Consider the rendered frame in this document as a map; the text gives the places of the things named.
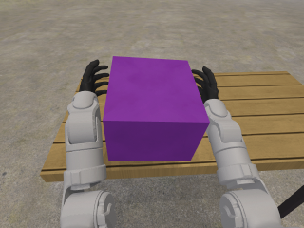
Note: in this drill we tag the left robot forearm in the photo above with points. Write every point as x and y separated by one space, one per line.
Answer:
85 166

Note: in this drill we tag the left robot upper arm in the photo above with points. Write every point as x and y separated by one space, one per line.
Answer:
91 209

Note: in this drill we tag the right robot upper arm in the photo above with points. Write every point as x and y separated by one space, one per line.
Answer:
249 208

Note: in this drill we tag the right robot forearm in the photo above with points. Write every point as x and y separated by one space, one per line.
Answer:
235 169

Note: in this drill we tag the robot right hand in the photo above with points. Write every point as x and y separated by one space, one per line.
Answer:
208 89

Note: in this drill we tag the carton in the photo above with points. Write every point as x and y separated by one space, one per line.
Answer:
153 111

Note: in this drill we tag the robot left hand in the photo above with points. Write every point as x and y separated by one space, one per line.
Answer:
89 78

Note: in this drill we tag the table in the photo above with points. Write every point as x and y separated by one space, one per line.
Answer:
269 109

